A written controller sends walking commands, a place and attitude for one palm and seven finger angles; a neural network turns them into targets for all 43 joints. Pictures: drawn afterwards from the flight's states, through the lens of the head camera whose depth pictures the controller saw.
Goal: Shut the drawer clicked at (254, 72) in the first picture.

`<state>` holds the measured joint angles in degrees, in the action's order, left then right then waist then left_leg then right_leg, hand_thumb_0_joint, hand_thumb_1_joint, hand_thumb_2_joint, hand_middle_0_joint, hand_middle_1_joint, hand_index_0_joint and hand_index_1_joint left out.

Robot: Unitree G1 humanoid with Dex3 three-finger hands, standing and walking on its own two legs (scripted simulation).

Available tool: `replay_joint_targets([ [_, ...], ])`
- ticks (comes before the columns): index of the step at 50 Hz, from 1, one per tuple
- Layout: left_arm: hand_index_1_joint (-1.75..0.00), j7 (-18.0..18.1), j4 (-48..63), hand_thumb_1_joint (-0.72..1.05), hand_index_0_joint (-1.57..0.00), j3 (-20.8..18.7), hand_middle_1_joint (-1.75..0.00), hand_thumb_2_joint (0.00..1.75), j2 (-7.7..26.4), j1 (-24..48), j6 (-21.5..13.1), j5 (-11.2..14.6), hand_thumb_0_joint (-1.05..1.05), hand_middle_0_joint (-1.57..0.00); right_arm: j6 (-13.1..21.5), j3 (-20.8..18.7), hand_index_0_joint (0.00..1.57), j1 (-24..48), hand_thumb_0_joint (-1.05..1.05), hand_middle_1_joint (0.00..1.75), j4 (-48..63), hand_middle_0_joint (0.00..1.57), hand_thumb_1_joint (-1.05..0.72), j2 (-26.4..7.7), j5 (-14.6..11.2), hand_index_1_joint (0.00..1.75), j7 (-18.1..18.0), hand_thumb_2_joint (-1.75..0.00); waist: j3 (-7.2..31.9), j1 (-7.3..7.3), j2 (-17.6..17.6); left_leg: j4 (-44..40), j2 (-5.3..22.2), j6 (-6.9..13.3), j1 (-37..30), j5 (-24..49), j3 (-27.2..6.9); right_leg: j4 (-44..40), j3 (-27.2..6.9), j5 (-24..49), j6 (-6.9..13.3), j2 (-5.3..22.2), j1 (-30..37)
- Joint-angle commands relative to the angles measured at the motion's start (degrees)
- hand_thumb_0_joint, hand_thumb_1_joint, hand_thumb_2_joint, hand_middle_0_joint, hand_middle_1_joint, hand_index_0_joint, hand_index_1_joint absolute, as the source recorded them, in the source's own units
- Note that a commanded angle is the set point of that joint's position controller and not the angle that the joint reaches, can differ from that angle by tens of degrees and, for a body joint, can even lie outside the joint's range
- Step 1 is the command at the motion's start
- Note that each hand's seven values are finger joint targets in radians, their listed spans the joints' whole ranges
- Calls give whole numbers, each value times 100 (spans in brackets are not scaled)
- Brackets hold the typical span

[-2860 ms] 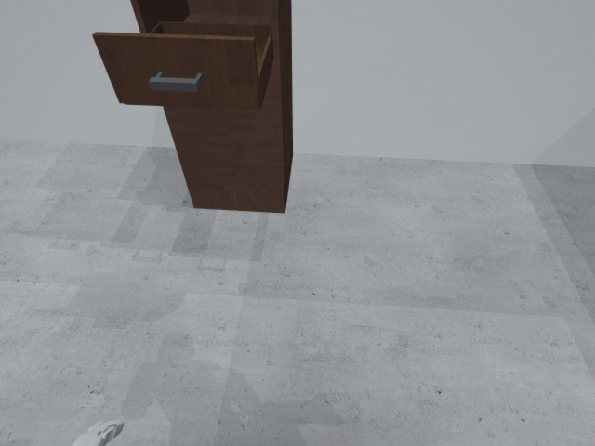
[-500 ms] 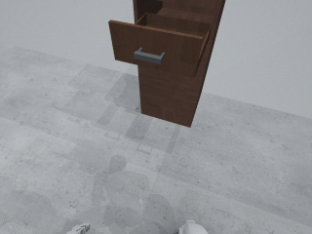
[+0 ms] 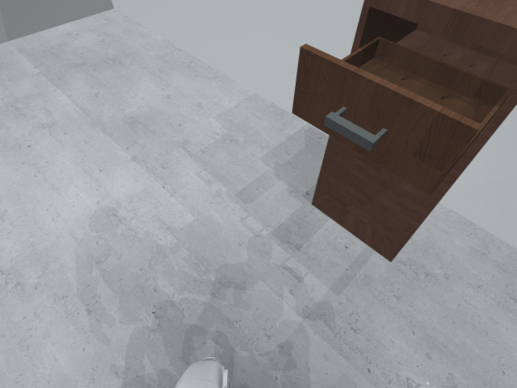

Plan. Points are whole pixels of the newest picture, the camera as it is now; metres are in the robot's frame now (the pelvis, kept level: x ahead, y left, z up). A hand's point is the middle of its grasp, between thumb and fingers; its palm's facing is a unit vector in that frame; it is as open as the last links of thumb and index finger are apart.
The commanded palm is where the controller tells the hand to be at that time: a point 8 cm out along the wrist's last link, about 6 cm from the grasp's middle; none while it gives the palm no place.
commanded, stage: turn to face it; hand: left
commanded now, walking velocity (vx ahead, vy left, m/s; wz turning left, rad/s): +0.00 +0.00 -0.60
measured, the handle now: (356, 126) +0.62 -0.15 +0.04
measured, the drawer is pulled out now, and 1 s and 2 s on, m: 0.29 0.29 0.29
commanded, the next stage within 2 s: take the last steps up to it in 1.18 s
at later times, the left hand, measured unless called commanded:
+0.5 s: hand out of the picture +0.09 +0.19 -0.17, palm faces -0.14 -0.96 -0.26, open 7.4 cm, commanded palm none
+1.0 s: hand (197, 365) +0.17 +0.13 -0.16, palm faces -0.43 -0.87 -0.24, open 7.4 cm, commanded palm none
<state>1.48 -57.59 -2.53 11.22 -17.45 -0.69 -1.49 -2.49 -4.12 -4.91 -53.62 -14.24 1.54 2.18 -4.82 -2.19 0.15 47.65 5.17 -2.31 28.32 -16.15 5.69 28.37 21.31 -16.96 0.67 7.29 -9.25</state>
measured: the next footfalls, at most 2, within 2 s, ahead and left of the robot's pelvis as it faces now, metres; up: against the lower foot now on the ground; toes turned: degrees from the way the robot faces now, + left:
left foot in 0.06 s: +0.10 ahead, +0.12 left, +0.00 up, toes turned +7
right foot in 0.52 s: +0.03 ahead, -0.12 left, +0.00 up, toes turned -23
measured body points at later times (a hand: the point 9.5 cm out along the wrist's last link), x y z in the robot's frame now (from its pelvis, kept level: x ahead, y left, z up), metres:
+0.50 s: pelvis +0.01 +0.00 -0.01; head +0.03 -0.02 +0.44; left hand +0.10 +0.24 -0.15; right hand +0.05 -0.26 -0.16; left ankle +0.06 +0.12 -0.74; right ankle -0.01 -0.11 -0.72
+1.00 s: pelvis +0.01 -0.01 +0.00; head +0.04 -0.03 +0.45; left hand +0.20 +0.18 -0.14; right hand -0.04 -0.27 -0.14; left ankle +0.06 +0.13 -0.69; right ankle -0.01 -0.11 -0.74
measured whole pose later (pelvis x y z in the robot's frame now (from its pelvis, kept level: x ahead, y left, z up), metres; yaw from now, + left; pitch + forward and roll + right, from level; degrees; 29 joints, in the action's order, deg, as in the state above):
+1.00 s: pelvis +0.01 -0.01 +0.00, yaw -30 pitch +1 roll +0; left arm 0.0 -52.8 -3.6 11.4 -10.9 1.9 -1.1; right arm -3.0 -3.5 -8.7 -54.5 -13.1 0.8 -1.0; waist -3.2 -1.2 0.3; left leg 49.3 2.9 -4.5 22.7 -24.4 -0.1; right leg 26.6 -5.5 -10.7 2.6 -4.4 -17.0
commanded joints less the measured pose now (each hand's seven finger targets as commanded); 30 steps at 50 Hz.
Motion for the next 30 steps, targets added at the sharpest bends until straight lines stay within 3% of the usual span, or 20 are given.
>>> replay_joint_targets([
  [1,-30,45,151,90,-20,-136,-30,90,921,-441,-78,-18,0,-20,217,152,20,-283,0,30,218,20,-90,99,-29,30,-105,-90,677,75,-761,-1512,-311,164,-1287,292,161,-182,-1101,3592,437,1210,271],
  [2,-30,47,116,90,-20,-85,-30,90,820,-381,-71,20,0,-20,295,117,20,-781,0,30,43,20,-90,-106,-5,30,-146,-90,1014,323,-409,-2323,-145,202,-2262,1310,112,486,-993,3179,214,989,21],
  [3,-30,32,167,90,-20,-19,-30,90,551,-531,-61,90,0,-20,385,7,20,-1182,0,30,-26,20,-90,-709,35,30,-216,-90,1557,449,792,-2308,975,610,-3472,3483,-1085,1402,-822,1338,-187,304,-952],
  [4,-30,43,151,90,-20,87,-30,90,364,-614,-58,133,0,-20,401,-22,20,-1300,0,30,-106,20,-90,-1065,-65,30,-305,-90,1834,424,1562,-2409,1907,1241,-3780,5894,-1808,2072,-1285,-1804,-359,-89,-1389],
  [5,-30,92,59,90,-20,79,-30,90,390,-585,6,102,0,-20,350,33,20,-1082,0,30,-151,20,-90,-917,-60,30,-343,-90,1613,358,963,-2382,1966,1441,-3349,5481,-1192,2388,-1716,-2166,-263,-16,-1158],
  [7,-30,22,-154,90,-20,27,-30,90,358,-416,115,106,0,-20,389,91,20,-447,0,30,-99,20,-90,-624,-36,30,-453,-90,1086,210,934,-2563,1698,1244,-2883,4811,-846,2702,-1925,-1588,-334,10,-1485],
  [10,-30,-42,-139,90,-20,-123,-30,90,439,-297,286,71,0,-20,281,76,20,-237,0,30,-39,20,-90,-530,-67,30,-434,-90,398,178,690,-2857,1575,1177,-2014,3362,-354,3243,-1976,-1189,-334,-113,-1557],
  [12,-30,-72,-81,90,-20,-208,-30,90,422,-308,353,52,0,-20,261,38,20,-209,0,30,1,20,-90,-497,-66,30,-408,-90,195,108,529,-3126,1570,1113,-1667,2281,-240,3432,-1912,-1001,-352,-142,-1628],
  [15,-30,-109,75,90,-20,-291,-30,90,333,-244,429,28,0,-20,227,-40,20,-187,0,30,42,20,-90,-430,-49,30,-391,-90,117,108,802,-3376,1596,1054,-1550,827,-94,3280,-1833,-822,-367,-158,-1742],
  [20,-30,-187,413,90,-20,-332,-30,90,287,77,404,22,0,-20,207,-197,20,-266,0,30,90,20,-90,-541,-10,30,-363,-90,350,213,1014,-3185,1774,1008,-1842,480,127,2124,-1600,-788,-335,-179,-1502],
  [22,-30,-201,514,90,-20,-329,-30,90,292,125,340,11,0,-20,198,-245,20,-267,0,30,107,20,-90,-601,-1,30,-342,-90,449,208,1032,-2830,1823,931,-1866,717,181,1505,-1557,-746,-273,-263,-1216],
  [24,-30,-199,473,90,-20,-348,-30,90,373,-168,285,2,0,-20,171,-267,20,-238,0,30,132,20,-90,-671,-15,30,-313,-90,650,17,794,-2119,1675,632,-1644,668,548,601,-1414,56,-214,-430,-524],
  [25,-30,-180,441,90,-20,-386,-30,90,600,-367,244,-17,0,-20,155,-242,20,-259,0,30,177,20,-90,-576,-42,30,-293,-90,711,-115,170,-1357,1380,333,-1157,164,832,-108,-1657,583,-118,-309,30],
  [26,-30,-111,487,90,-20,-480,-30,90,1289,-441,152,-84,0,-20,119,-138,20,-302,0,30,377,20,-90,-141,-70,30,-255,-90,618,-231,-1744,127,549,-109,160,-1549,1112,-1153,-3835,1285,407,1014,472],
  [27,-30,-32,496,90,-20,-539,-30,90,1674,-639,132,-8,0,-20,83,-63,20,79,0,30,634,20,-90,-74,-47,30,-252,-90,606,-418,-1900,1295,165,-183,632,-2038,257,-1310,-4773,2611,1018,1725,186],
  [28,-30,-7,514,90,-20,-531,-30,90,1624,-569,157,19,0,-20,47,-96,20,85,0,30,636,20,-90,-178,-78,30,-274,-90,617,-316,-1160,1775,239,-101,583,-1768,-261,-1219,-4311,2183,1214,1634,7],
  [29,-30,17,567,90,-20,-530,-30,90,1484,-241,134,22,0,-20,44,-102,20,145,0,30,600,20,-90,-213,-72,30,-269,-90,519,-183,-1305,1955,231,-96,832,-1442,-414,-1251,-4341,1953,1095,1274,-26],
  [30,-30,-2,643,90,-20,-482,-30,90,1359,65,128,35,0,-20,41,-127,20,71,0,30,518,20,-90,-305,-59,30,-274,-90,467,-55,-1078,2084,219,-135,854,-1027,-574,-1217,-4123,1641,982,1067,-89],
])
